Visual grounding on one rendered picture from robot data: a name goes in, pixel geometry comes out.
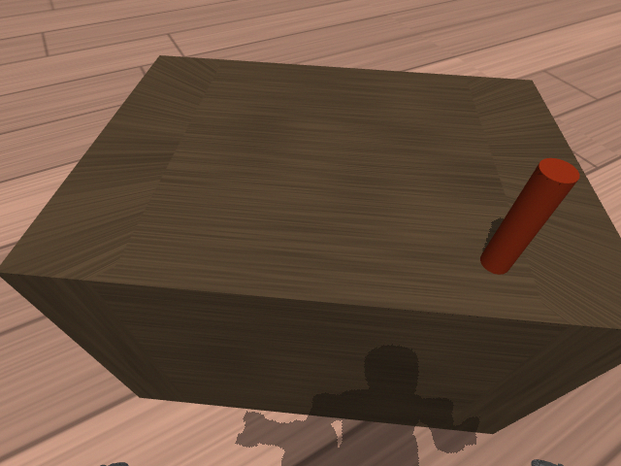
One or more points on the can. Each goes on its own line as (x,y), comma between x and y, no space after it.
(544,191)

